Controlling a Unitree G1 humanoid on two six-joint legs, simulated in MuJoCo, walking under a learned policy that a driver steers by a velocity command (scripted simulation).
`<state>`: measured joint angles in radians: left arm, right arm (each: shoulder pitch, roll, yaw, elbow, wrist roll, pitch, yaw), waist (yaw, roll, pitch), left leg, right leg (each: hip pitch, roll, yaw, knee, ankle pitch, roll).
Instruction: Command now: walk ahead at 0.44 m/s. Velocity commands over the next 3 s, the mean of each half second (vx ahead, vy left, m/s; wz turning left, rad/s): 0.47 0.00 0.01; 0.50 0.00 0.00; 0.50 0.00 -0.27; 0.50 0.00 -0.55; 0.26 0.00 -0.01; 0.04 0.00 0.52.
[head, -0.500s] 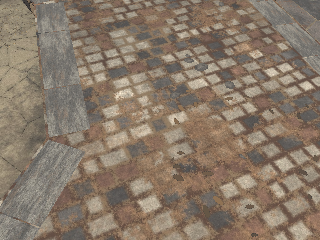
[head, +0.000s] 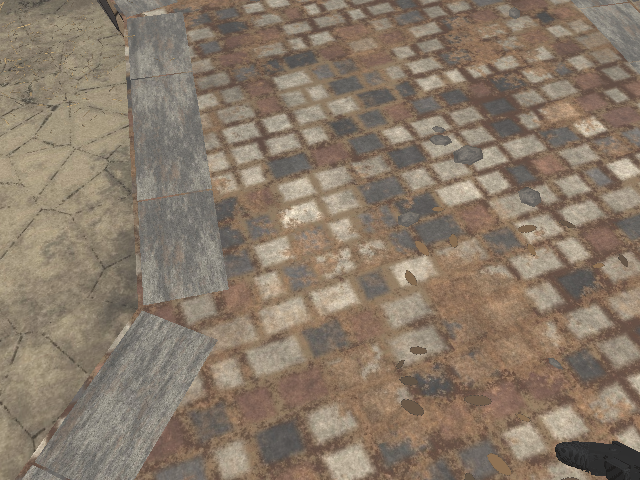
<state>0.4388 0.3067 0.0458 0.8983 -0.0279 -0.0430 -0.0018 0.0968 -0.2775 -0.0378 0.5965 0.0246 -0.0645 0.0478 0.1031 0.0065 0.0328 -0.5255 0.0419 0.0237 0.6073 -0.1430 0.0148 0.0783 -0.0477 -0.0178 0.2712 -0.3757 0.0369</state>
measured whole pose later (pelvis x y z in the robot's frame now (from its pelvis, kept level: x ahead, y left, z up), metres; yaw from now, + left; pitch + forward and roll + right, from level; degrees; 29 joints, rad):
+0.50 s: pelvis +0.25 +0.03 +0.01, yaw -1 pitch +2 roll +2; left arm 0.05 0.26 0.02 0.74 -0.01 -0.08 -0.05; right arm 0.39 -0.28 -0.06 0.81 0.02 -0.07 0.00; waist -0.08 -0.04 0.02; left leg 0.06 -0.06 0.05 0.20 -0.29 0.03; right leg -0.63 -0.08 0.02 0.56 0.07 0.00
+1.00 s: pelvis +0.54 -0.01 +0.01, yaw +0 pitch +2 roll -2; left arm 0.35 0.28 0.05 0.87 -0.01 -0.08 -0.01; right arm 0.09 -0.27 -0.03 0.72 0.01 -0.07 0.02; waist 0.08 0.05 0.02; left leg -0.65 0.11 -0.03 0.60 0.07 -0.01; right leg 0.01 0.07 -0.05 0.20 -0.23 -0.05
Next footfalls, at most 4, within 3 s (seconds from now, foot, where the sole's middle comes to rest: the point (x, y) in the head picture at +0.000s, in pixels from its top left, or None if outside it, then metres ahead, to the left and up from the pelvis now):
0.04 left None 0.17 0.13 -0.77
0.58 right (415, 471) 0.50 -0.11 -0.77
1.12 left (316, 329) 0.80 0.13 -0.77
1.68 right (432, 253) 1.06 -0.15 -0.77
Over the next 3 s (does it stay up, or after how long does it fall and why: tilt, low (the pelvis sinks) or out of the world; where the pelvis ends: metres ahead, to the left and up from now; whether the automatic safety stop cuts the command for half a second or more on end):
stays up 1.30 -0.14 0.00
